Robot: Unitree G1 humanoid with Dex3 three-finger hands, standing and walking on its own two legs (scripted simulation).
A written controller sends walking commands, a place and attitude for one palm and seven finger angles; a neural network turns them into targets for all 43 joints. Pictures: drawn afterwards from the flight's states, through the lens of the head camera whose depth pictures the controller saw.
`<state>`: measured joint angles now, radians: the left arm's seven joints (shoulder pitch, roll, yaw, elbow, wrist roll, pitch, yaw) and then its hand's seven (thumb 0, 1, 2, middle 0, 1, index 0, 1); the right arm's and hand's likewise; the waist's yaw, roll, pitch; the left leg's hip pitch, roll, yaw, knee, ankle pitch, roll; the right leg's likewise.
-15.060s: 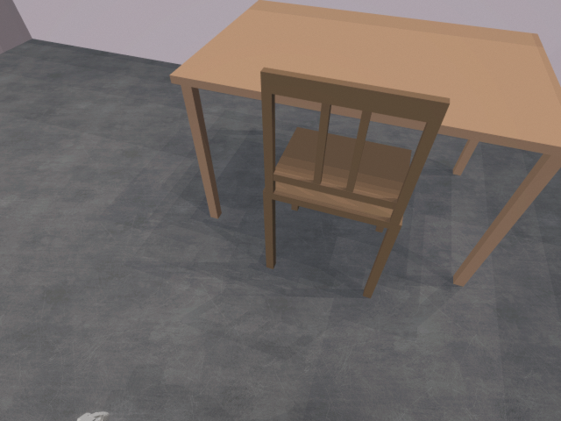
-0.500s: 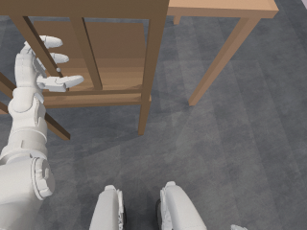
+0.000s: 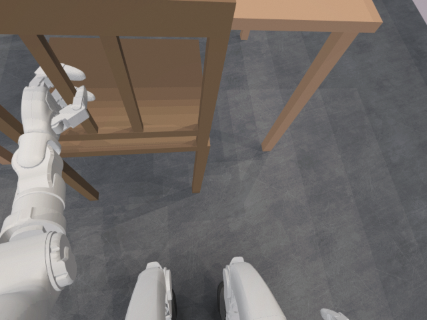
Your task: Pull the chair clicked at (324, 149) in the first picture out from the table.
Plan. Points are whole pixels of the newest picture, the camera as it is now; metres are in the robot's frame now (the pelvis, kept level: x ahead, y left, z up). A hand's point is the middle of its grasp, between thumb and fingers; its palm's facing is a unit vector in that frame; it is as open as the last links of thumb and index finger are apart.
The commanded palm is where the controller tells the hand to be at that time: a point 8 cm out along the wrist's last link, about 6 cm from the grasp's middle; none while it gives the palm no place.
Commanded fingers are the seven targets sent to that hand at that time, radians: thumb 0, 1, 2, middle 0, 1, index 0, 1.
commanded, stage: hook a spindle and tug to test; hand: left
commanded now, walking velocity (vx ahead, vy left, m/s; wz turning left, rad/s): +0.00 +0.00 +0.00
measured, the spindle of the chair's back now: (68, 93) +0.52 +0.23 +0.03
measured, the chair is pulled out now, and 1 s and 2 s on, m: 0.00 0.07 0.22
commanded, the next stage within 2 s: step backward, pulling the chair out in 0.40 s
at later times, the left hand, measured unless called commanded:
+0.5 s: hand (78, 123) +0.45 +0.21 +0.03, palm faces +0.05 -1.00 -0.02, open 5.2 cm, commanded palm +0.44 +0.25 +0.03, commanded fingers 0.00 0.90 0.90 -0.50 -1.45 -0.50 -1.45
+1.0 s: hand (101, 138) +0.42 +0.16 +0.05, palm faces +0.09 -0.99 -0.15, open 5.1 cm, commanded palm +0.40 +0.21 +0.04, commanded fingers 0.00 0.90 0.90 -0.50 -1.45 -0.50 -1.45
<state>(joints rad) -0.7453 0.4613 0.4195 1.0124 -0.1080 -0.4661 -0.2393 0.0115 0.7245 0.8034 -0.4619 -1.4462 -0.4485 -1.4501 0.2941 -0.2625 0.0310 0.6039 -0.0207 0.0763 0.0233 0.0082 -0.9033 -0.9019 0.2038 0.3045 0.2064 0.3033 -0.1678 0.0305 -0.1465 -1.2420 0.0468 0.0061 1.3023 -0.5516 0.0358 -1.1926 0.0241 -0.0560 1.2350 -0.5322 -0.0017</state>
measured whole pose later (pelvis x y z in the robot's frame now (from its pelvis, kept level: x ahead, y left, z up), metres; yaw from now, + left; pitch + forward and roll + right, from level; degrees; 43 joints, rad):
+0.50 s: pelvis +0.01 +0.00 +0.01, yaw +0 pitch +27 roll -3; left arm -0.55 0.37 0.37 0.83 -0.16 -0.47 -0.23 0.01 0.73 0.78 -0.45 -1.45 -0.44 -1.45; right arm 0.28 -0.25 0.02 0.60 -0.01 0.05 0.02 0.01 -0.90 -0.90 0.20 0.30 0.21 0.30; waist -0.13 0.03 -0.16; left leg -1.16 0.04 0.02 1.25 -0.56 0.04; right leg -1.12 0.02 -0.04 1.19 -0.54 0.00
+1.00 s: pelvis +0.01 +0.00 +0.10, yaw +0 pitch +11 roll -1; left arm -0.61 0.27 0.18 1.14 -0.06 -0.26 0.06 0.02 0.72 0.75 -0.33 -1.13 -0.49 -1.45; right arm 0.31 -0.26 -0.02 0.73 0.04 0.03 -0.10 0.01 -0.90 -0.90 0.20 0.30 0.21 0.30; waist -0.10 0.01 0.04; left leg -0.58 0.03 0.07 0.71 -0.33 0.04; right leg -0.56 0.01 0.01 0.67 -0.30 0.01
